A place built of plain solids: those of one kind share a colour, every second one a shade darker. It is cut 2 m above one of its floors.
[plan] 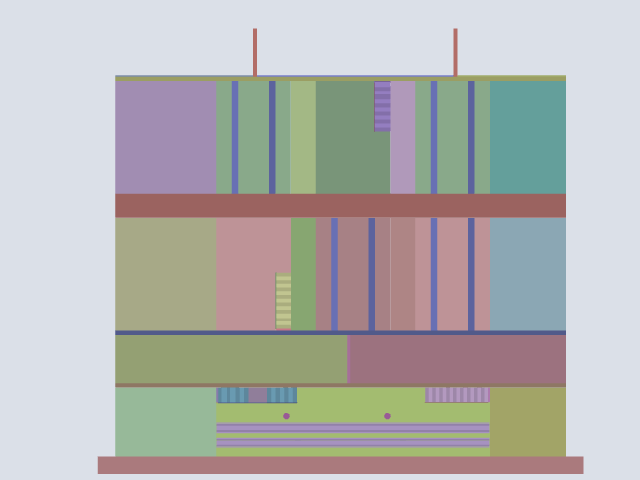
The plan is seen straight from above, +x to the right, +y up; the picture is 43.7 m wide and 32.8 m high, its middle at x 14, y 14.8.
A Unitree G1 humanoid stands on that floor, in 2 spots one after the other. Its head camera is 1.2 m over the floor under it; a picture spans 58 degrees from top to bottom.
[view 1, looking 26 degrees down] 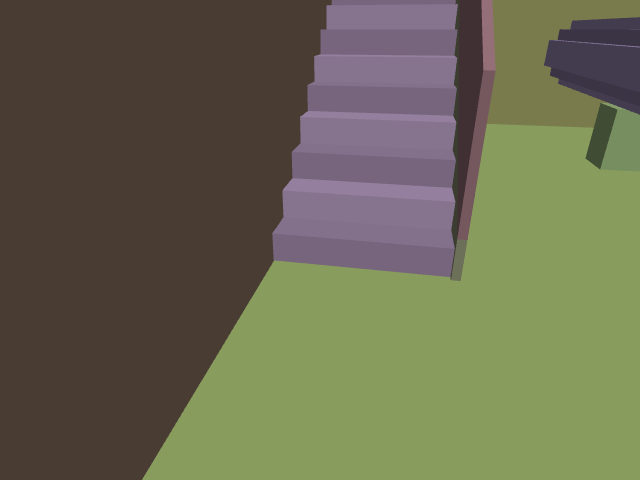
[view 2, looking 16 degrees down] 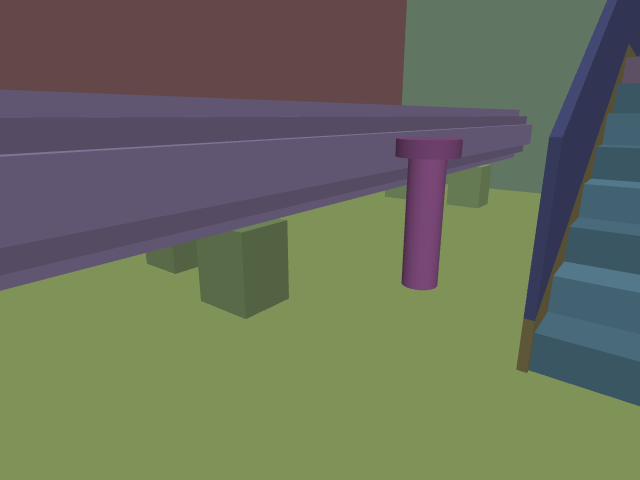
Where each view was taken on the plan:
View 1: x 19.09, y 4.03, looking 11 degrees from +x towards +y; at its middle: step_aisleb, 2.38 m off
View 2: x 14.54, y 4.03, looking -142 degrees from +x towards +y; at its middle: floor_aisle_concrete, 4.35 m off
